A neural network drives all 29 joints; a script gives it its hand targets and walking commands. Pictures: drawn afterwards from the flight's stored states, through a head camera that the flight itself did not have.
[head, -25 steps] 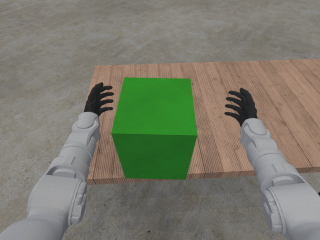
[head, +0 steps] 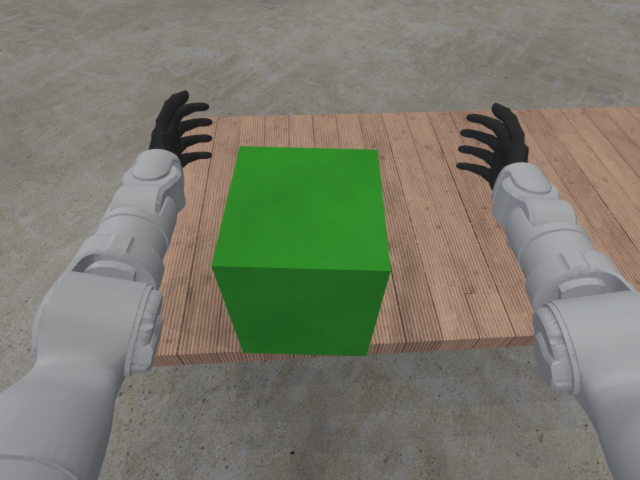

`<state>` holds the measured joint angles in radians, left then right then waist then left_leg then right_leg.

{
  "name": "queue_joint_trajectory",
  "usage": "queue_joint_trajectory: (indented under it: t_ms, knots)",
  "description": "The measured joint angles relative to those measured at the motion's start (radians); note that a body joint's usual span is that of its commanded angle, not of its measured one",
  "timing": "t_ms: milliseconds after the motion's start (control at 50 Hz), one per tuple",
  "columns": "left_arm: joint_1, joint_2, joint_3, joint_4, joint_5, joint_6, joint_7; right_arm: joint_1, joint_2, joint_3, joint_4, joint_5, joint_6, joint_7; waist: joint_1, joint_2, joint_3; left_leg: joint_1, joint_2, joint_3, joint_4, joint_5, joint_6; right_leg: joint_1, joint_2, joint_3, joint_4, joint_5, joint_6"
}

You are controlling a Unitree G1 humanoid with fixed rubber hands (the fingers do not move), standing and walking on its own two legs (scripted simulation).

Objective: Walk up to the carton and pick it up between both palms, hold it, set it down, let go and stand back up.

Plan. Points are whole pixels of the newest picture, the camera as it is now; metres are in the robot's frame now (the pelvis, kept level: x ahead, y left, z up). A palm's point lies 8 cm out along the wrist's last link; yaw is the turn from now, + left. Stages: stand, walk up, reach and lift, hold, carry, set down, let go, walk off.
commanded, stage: reach and lift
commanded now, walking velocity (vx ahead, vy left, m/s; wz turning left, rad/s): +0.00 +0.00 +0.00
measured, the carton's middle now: (306, 257) +0.43 +0.03 -0.01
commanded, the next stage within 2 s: none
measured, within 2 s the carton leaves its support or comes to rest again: neither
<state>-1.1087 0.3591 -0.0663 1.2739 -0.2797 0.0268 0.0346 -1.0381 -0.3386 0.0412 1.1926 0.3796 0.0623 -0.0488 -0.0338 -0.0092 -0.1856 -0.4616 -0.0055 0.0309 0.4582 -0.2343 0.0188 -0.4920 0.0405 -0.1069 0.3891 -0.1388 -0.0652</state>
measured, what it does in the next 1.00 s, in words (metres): stands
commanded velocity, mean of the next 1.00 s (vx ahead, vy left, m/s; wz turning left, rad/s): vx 0.00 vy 0.00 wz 0.00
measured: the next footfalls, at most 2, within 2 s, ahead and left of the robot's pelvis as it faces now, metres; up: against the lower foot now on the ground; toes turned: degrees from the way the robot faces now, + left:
none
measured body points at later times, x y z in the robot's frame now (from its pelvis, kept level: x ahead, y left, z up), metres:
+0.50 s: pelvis +0.00 +0.00 +0.00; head +0.06 +0.02 +0.45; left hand +0.49 +0.20 +0.13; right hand +0.47 -0.20 +0.13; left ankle -0.02 +0.10 -0.74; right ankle +0.02 -0.07 -0.74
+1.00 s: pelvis +0.00 +0.01 -0.02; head +0.10 +0.02 +0.42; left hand +0.48 +0.19 +0.04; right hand +0.47 -0.19 +0.04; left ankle -0.02 +0.10 -0.74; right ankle +0.02 -0.07 -0.74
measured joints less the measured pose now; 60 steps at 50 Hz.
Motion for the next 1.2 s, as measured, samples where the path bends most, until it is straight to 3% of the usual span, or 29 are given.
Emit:
queue_joint_trajectory:
  t_ms: [360,700,880,1060,1200]
  knots:
    - [-0.133,0.021,-0.008,0.122,0.011,0.002,-0.010,-0.116,0.020,-0.032,0.071,-0.041,0.036,-0.009,-0.034,-0.010,-0.002,-0.021,-0.006,-0.008,-0.032,0.020,-0.001,-0.019,-0.004,-0.006,-0.029,0.016,0.001]
    - [-0.018,-0.045,-0.005,0.204,0.025,-0.228,-0.001,0.022,0.097,-0.078,0.076,-0.115,-0.164,-0.003,-0.022,0.004,-0.037,-0.197,-0.011,-0.013,0.060,-0.007,0.002,-0.191,-0.015,-0.015,0.059,-0.012,0.005]
    - [-0.030,-0.066,0.030,0.297,0.061,-0.336,-0.011,0.022,0.102,-0.060,0.166,-0.111,-0.272,-0.007,-0.017,0.004,-0.053,-0.268,-0.007,-0.013,0.131,-0.042,0.003,-0.262,-0.016,-0.016,0.129,-0.045,0.005]
    - [0.000,-0.094,0.032,0.279,0.064,-0.385,0.004,0.028,0.112,-0.067,0.175,-0.117,-0.331,-0.003,-0.007,0.020,-0.064,-0.332,-0.005,-0.015,0.182,-0.059,0.001,-0.322,-0.016,-0.019,0.171,-0.059,0.004]
    - [-0.005,-0.126,0.100,0.252,0.118,-0.396,0.014,0.022,0.150,-0.112,0.153,-0.182,-0.337,-0.021,-0.008,0.020,-0.063,-0.338,-0.006,-0.013,0.190,-0.060,0.006,-0.330,-0.018,-0.017,0.184,-0.061,0.005]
